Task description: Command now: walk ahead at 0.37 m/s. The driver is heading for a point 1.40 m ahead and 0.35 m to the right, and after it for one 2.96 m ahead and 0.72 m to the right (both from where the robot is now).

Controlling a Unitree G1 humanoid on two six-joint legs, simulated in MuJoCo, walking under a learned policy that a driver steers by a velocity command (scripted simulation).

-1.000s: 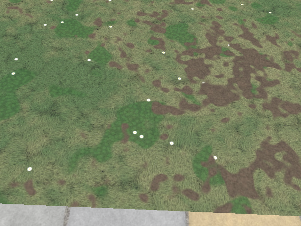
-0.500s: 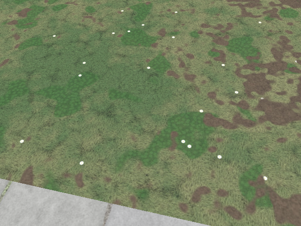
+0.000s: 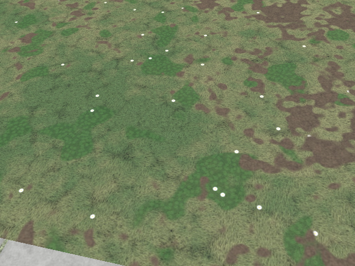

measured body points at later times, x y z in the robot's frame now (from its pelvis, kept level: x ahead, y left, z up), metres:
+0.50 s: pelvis +0.25 +0.03 -0.01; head +0.29 +0.02 +0.43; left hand +0.20 +0.30 -0.14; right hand +0.50 -0.20 -0.08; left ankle +0.37 +0.12 -0.73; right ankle +0.02 -0.09 -0.68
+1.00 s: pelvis +0.54 -0.02 -0.01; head +0.57 -0.03 +0.44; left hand +0.76 +0.21 -0.08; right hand +0.53 -0.31 -0.14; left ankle +0.37 +0.12 -0.71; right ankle +0.65 -0.13 -0.73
